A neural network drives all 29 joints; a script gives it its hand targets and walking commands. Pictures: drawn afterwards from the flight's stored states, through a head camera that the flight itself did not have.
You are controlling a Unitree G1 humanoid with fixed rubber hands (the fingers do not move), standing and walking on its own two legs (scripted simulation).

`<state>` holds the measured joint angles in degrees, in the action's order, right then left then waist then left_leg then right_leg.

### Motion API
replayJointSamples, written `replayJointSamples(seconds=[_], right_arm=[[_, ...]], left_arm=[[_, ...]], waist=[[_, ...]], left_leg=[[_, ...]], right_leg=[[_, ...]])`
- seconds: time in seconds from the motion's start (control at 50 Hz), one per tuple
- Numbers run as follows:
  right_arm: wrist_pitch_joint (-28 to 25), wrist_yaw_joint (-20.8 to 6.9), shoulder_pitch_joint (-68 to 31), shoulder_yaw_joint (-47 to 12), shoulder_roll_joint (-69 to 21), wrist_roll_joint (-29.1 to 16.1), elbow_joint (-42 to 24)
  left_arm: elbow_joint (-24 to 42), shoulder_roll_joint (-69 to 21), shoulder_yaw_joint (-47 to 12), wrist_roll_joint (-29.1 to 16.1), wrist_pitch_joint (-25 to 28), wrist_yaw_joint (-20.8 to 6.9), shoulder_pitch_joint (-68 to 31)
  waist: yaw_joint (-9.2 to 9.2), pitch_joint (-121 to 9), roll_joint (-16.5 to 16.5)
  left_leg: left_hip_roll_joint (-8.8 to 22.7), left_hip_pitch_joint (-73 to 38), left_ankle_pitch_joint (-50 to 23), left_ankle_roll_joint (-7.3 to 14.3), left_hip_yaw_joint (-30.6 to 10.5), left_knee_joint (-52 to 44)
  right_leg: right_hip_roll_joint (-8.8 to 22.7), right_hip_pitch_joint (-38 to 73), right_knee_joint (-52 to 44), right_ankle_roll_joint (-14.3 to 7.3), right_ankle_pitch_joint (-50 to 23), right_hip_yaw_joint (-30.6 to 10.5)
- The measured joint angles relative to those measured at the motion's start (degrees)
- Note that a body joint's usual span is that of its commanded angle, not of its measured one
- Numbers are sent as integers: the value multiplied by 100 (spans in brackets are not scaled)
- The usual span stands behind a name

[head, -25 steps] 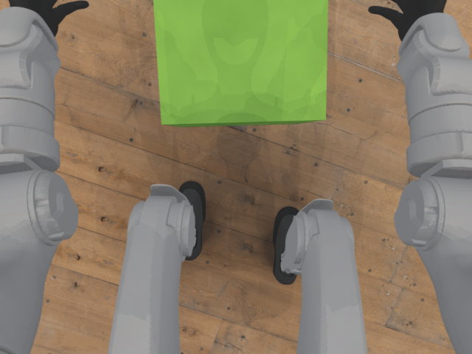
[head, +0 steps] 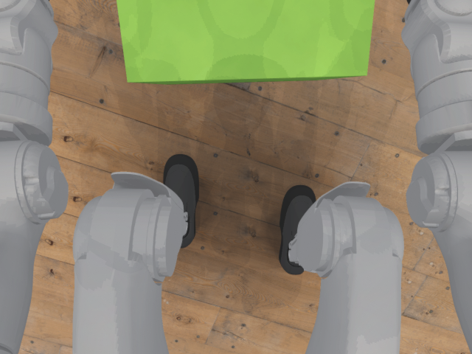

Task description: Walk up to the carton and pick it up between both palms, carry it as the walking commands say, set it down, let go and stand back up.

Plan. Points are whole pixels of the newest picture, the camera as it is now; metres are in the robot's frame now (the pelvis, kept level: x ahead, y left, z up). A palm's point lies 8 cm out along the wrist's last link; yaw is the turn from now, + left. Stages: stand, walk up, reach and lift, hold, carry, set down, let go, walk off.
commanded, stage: reach and lift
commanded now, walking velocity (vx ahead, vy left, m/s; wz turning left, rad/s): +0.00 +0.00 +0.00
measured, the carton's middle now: out of the picture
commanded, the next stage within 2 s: none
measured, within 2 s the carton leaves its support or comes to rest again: leaves its support in 1.84 s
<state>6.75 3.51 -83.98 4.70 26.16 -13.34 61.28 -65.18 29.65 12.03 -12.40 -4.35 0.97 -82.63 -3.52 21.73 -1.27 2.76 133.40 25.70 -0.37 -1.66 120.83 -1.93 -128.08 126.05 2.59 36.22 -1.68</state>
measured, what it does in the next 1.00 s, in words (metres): stands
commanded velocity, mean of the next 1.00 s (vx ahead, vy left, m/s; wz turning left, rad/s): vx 0.00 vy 0.00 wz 0.00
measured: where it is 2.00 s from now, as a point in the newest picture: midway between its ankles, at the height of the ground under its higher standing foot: (238, 229)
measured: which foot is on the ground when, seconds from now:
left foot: down 0.00-1.00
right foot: down 0.00-1.00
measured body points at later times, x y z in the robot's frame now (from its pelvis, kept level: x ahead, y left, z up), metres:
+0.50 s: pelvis +0.00 +0.00 -0.01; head +0.38 +0.02 +0.22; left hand +0.53 +0.28 -0.20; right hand +0.58 -0.17 -0.20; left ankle +0.14 +0.13 -0.34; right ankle +0.10 -0.13 -0.34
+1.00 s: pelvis +0.00 +0.00 -0.01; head +0.38 +0.02 +0.21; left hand +0.55 +0.24 -0.20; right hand +0.58 -0.15 -0.20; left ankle +0.14 +0.13 -0.34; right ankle +0.10 -0.13 -0.34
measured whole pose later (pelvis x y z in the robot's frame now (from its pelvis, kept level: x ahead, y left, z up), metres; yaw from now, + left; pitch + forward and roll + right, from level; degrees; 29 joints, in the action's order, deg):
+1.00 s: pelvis +0.00 +0.00 -0.01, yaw +0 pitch +36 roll +0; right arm 4.5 6.5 -88.8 -2.3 23.6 -16.9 65.2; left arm -70.6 24.6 7.6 -14.1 -1.2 4.9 -88.0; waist -3.2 25.1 -1.4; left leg 3.4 133.2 25.9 -0.5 -1.8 122.8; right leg -2.7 -128.4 127.9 2.6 35.9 -1.7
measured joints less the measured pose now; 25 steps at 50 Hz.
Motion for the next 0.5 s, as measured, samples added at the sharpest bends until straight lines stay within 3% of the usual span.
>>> replayJointSamples(seconds=[0.18, 0.5], right_arm=[[-66, 132, -204, -285, -7, -92, -4], [-104, 120, -118, -297, -56, -153, 131]], left_arm=[[-208, 74, -166, -303, 156, 86, -116], [-325, 7, -231, -259, 227, 90, -86]], waist=[[55, 523, 105], [16, 219, 1]], left_leg=[[61, -24, 90, 16, 31, 404], [47, 19, 87, -25, -14, 296]], right_leg=[[-77, -1, 427, 22, 87, -62], [-57, -45, 307, -16, 71, -7]])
